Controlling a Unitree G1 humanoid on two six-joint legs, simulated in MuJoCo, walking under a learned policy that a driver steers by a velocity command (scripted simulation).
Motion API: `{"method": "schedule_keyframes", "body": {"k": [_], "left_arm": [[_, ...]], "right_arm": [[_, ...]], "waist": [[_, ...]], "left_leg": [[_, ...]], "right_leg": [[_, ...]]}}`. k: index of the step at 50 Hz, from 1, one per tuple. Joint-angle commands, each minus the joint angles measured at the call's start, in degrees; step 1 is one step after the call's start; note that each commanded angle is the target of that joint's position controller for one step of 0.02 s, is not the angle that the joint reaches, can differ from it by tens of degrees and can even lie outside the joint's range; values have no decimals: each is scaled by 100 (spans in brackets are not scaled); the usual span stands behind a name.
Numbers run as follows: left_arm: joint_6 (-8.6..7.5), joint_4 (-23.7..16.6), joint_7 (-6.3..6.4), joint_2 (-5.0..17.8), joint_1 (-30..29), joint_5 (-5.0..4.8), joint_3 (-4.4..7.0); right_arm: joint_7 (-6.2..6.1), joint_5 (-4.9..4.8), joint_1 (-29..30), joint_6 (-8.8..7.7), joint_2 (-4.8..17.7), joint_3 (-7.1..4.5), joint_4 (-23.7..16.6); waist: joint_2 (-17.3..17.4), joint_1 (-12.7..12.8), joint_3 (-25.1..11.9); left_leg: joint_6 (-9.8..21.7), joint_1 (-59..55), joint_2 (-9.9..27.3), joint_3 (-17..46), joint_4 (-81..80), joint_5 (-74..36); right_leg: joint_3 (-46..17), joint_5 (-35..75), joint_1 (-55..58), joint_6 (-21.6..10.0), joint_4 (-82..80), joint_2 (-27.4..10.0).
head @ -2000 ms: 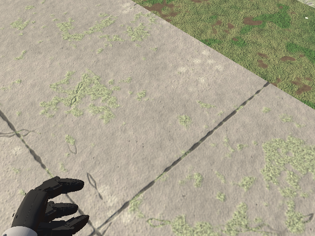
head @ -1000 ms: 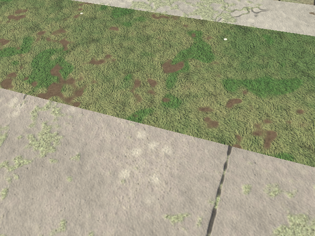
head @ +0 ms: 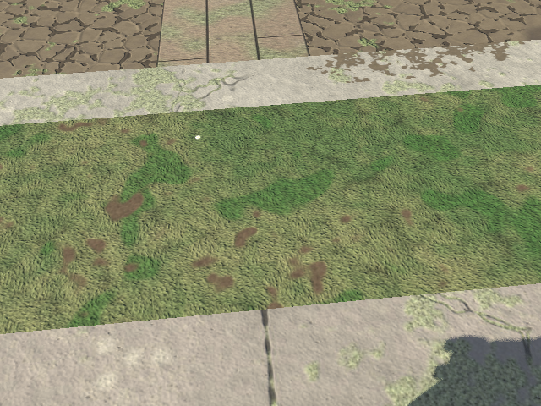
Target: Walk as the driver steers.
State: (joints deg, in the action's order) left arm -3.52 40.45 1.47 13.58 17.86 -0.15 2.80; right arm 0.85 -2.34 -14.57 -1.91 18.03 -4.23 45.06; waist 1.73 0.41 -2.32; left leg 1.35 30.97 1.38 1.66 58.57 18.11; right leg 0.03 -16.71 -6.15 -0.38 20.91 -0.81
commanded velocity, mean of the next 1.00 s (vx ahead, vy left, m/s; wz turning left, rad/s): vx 0.29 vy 0.00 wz -0.02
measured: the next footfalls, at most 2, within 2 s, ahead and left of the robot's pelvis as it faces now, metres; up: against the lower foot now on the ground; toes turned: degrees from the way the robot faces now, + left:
left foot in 0.24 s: +0.22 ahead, +0.19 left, +0.00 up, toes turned +18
right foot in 0.72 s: +0.49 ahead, +0.15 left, +0.00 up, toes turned +11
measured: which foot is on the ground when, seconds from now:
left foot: up 0.00-0.22, down 0.24-0.72, up 0.74-1.00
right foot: down 0.00-0.24, up 0.26-0.70, down 0.72-1.00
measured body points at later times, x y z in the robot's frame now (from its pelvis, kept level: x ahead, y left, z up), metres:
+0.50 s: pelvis +0.21 +0.15 +0.00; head +0.24 +0.19 +0.45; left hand +0.28 +0.46 -0.11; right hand +0.41 -0.07 -0.09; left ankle +0.18 +0.18 -0.74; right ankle +0.37 +0.02 -0.66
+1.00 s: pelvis +0.36 +0.24 -0.01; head +0.42 +0.23 +0.44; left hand +0.49 +0.53 -0.10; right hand +0.57 -0.01 -0.10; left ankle +0.43 +0.41 -0.71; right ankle +0.45 +0.15 -0.74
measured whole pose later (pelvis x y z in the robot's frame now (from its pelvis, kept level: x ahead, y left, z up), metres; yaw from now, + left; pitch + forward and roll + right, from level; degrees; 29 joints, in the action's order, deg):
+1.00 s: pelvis +0.36 +0.24 -0.01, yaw -3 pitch +3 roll +0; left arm 2.2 35.2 2.2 18.3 13.7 -1.1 5.8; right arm -0.5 0.1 -2.1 -0.4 14.4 -1.9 35.8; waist 0.1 2.4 4.0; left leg -4.5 29.9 -1.9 11.3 46.5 20.2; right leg -11.0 -5.0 -23.6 -2.5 27.0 8.3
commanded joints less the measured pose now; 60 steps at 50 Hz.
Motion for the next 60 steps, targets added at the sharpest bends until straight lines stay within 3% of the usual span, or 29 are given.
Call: {"method": "schedule_keyframes", "body": {"k": [1, 2, 5, 8, 10, 11, 12, 13, 14, 15, 17, 22, 26, 31, 34, 36, 37, 38, 39, 40, 42, 44, 47, 53, 54, 55, 56, 58, 60], "left_arm": [[-234, -301, 15, 898, -183, 4, 297], [-189, -182, -44, 1020, -21, 348, 282], [-221, -169, -67, 1187, -255, 321, 354], [-188, -47, -69, 1356, -197, 336, 403], [-114, 42, -101, 1473, -126, 318, 433], [-56, 68, -140, 1484, -113, 239, 426], [-26, -167, -88, 1383, -233, -281, 400], [-116, -598, -66, 376, -25, 2, 81], [-345, -684, -48, 772, -290, -73, 70], [-454, -802, -70, 1182, -813, -224, 164], [-472, -621, -8, 1167, -776, 13, 163], [-26, -71, -96, 855, -180, 23, 135], [-91, -77, -221, 592, -806, -74, 52], [-125, -315, -519, 761, -1135, -114, 144], [-80, -272, -606, 883, -471, -97, 242], [-72, -9, -488, 1125, 837, -103, 380], [-118, 85, -361, 1337, 1680, -57, 478], [-143, 35, -234, 1521, 1239, -20, 452], [-127, -371, -166, 1757, 570, 208, 492], [-54, -705, -111, 1547, -18, 144, 496], [136, -962, -20, 1114, -689, -138, 353], [292, -1076, 30, 1182, -914, -107, 413], [465, -983, 111, 1371, -564, -68, 543], [678, -1132, 109, 1287, -870, -178, 568], [682, -1155, 103, 1130, -853, -181, 519], [696, -1125, 83, 717, -477, -106, 406], [577, -1346, 13, 849, -453, -77, 439], [518, -1002, -22, 1474, -365, -84, 580], [598, -816, 25, 1169, -327, -38, 489]], "right_arm": [[79, 35, 715, -138, 267, -48, -601], [333, 623, 941, 118, 356, -71, -691], [602, 422, 1040, 325, 362, -64, -896], [588, 409, 1159, 343, 459, -54, -1012], [479, 445, 695, 305, 519, -84, -895], [362, 477, -206, 248, 582, -159, -630], [167, -145, -1424, 180, 1197, -451, -443], [52, -163, -1322, 122, 2037, -524, -508], [110, -35, -1334, -51, 1853, -408, -891], [127, 92, -1134, -146, 1504, -338, -930], [73, 148, -407, -151, 1194, -248, -1084], [-120, 273, 211, -198, 649, -1, -1060], [-325, 339, 266, -140, 551, 61, -862], [-522, 355, 299, 111, 667, -17, -692], [-642, 345, 541, 344, 668, -76, -796], [-707, 340, 1062, 425, 681, -116, -1042], [-672, 272, 1516, 390, 700, -107, -1222], [-456, 521, 1043, 352, -175, 89, -1348], [-282, 335, 330, 239, -23, 135, -1329], [-185, 210, 600, 122, 455, 72, -1302], [-128, 330, 1009, 118, 484, 30, -1410], [-117, 354, 979, 182, 289, 43, -1374], [-146, 285, 882, 121, 16, 103, -1188], [-127, 166, 551, 28, 237, -63, -911], [-142, 209, 339, 22, 410, -150, -820], [-182, 320, 319, 63, 856, -252, -904], [-172, 571, 658, 104, 1075, -266, -985], [-263, 487, 1196, 73, 474, -145, -1216], [-308, 321, 1172, 111, 386, -93, -1179]], "waist": [[-890, 179, 515], [-759, 191, 541], [-1103, 52, 750], [-914, 48, 843], [-717, -122, 728], [-284, -569, 197], [530, -1147, -386], [2613, -473, -575], [1747, -639, -1373], [841, -715, -831], [-99, -254, -340], [49, 182, -267], [189, -123, -77], [162, -310, 117], [202, -42, -4], [255, 550, -362], [-433, 1195, -596], [-1934, 275, -571], [-1656, -7, -1691], [-788, 73, -1221], [327, -240, -221], [-50, -339, 4], [-542, -136, -449], [-1207, -149, -652], [-1071, -200, -647], [53, 18, -782], [1591, 297, -385], [740, 313, -75], [253, 207, 36]], "left_leg": [[-140, 1885, 501, 224, 61, -654], [-216, 1324, 372, -109, -102, -605], [-133, 566, 531, -347, -855, -846], [224, 127, 486, -759, -1396, -403], [449, -496, -15, -1197, -1721, 55], [576, -1552, -476, -1339, -2080, 35], [884, -3226, -388, -643, -2230, -683], [1767, -4363, 1073, 2901, -3505, 309], [2109, -4837, 1752, 4871, -4481, 613], [1869, -4621, 1800, 4284, -4413, -163], [1434, -3164, 1354, 2652, -3968, -1797], [826, -1889, 696, 473, -4189, -5078], [121, -2168, 387, -485, -4335, -4901], [69, -3099, 823, -677, -4182, -4860], [53, -3322, 911, -803, -3213, -6238], [-224, -2603, 712, -904, -1564, -6985], [-473, -1721, 73, -991, 388, -5023], [-701, 258, -997, -548, 1923, 1627], [-789, 892, -1210, 877, 3150, 1940], [-511, 905, -818, 1178, 2827, 1386], [-345, 722, -465, 845, 1776, 813], [-398, 93, -430, 614, 226, 587], [-629, -571, -615, 435, -957, 372], [-481, -1526, -647, 398, -3102, -706], [-296, -2051, -253, 593, -3655, -914], [269, -2675, 1201, 1949, -4030, -608], [1065, -2267, 2055, 3526, -4545, -610], [1083, -1837, 1722, 2595, -4298, -598], [880, -1817, 1157, 1709, -4063, -1215]], "right_leg": [[-1201, -1026, 816, -856, -1502, -1636], [-693, -1038, 257, -763, -1697, -1473], [90, -1106, -325, -506, -1860, -1472], [516, -1189, -147, -440, -1771, -1629], [951, 1093, 119, -423, -456, -1566], [1359, 3124, 37, -327, 1347, -1331], [1208, 3550, -1122, 49, 3205, -1087], [836, -1470, -3577, 568, 5640, 167], [-597, -1824, -4192, 425, 6406, 377], [-655, -1248, -4665, 286, 6357, 120], [-542, -373, -3953, 128, 5407, -429], [-69, 830, -2764, 230, 4295, -488], [74, 2417, -2581, 171, 2448, -239], [193, 2463, -2972, 144, 1559, -154], [528, 1480, -2659, -26, 1595, 167], [466, 1127, -1341, -428, 1307, 426], [-232, 2644, -156, -888, 332, 118], [-1957, 4676, 1034, -1536, 740, -833], [-4430, 2671, 1563, -2561, 27, -1756], [-4173, 1361, 814, -2327, -373, -1643], [-3321, 240, -631, -1804, -694, -1123], [-2564, 214, -1367, -1393, -641, -433], [-2328, 1563, -1264, -1312, -255, -220], [-2777, 694, -1201, -733, 304, -13], [-2633, 80, -1541, -523, 666, 246], [-1839, -1536, -2248, -228, 2046, 856], [-1154, -1954, -3301, 23, 3357, 1102], [-998, -1107, -3208, 288, 4637, 436], [-819, -654, -3154, 433, 5231, 448]]}}
Keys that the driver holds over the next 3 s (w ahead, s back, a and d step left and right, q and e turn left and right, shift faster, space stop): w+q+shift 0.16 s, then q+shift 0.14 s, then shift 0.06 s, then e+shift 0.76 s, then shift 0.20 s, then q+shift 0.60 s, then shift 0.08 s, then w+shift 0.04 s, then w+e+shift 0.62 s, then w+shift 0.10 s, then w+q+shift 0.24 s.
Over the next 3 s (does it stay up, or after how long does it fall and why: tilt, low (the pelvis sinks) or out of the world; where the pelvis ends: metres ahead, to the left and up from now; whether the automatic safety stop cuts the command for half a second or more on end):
stays up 1.01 0.19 -0.02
